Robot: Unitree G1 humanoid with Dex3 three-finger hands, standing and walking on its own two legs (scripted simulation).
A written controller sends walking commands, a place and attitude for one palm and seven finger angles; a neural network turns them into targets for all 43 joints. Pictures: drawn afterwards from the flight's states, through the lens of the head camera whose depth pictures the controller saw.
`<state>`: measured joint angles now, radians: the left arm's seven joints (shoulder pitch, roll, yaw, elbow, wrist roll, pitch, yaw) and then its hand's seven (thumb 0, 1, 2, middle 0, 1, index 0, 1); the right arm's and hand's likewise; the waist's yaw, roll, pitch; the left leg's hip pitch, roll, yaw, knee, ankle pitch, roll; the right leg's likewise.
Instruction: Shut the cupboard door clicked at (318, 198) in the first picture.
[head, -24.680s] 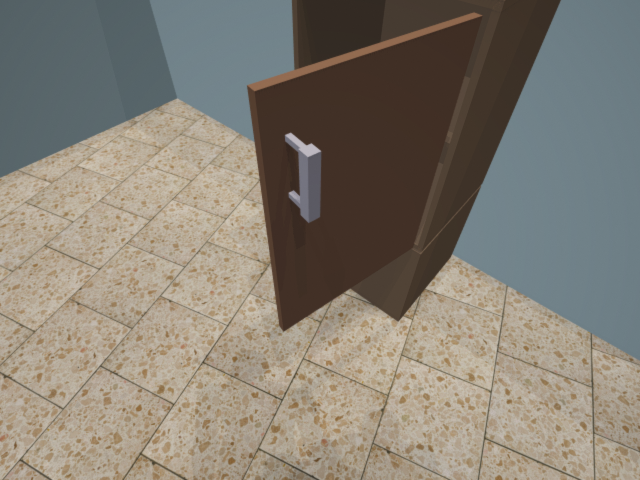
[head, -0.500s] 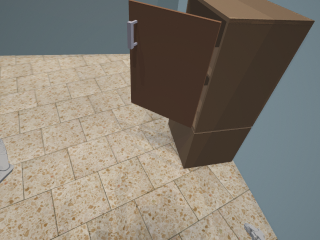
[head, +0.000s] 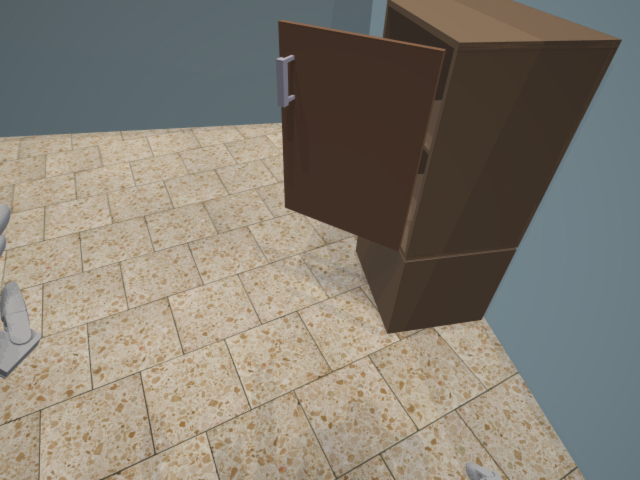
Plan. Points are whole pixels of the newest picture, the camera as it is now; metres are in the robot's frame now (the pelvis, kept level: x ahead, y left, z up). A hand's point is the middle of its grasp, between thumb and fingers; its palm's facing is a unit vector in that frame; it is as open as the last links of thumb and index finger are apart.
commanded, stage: stop stepping back and stand still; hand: left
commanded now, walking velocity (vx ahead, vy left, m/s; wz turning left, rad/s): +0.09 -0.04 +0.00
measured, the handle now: (286, 80) +1.06 +0.17 +0.11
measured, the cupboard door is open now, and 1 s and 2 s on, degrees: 49 49 49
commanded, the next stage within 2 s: let the arm hang, fingers relaxed in 0.46 s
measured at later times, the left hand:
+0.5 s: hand (37, 325) +0.21 +0.29 +0.17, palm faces +0.42 -0.77 -0.48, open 7.4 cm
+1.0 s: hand out of the picture -0.04 +0.25 -0.18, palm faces +0.06 -0.98 -0.20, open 7.1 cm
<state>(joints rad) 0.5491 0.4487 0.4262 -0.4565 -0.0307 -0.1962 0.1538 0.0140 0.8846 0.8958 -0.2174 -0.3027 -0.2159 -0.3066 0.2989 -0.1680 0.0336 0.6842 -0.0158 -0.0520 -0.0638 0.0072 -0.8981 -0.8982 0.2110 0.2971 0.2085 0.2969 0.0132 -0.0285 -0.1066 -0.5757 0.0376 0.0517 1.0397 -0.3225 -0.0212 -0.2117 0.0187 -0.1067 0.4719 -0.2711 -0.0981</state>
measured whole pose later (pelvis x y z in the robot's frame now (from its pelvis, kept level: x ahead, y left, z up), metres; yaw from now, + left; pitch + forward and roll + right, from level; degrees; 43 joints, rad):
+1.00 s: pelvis -0.02 +0.06 +0.00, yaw +3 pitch -1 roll -1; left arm 0.30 0.22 0.01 1.04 0.02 0.03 0.00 0.00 0.97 0.89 -0.21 -0.30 -0.21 -0.30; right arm 0.28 -0.21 0.00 1.03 -0.02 0.04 -0.01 0.00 -0.91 -0.90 0.20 0.30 0.20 0.30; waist 0.01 -0.02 0.06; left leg -0.28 0.05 0.08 0.49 -0.20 0.00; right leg -0.22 -0.04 -0.13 0.45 -0.21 0.00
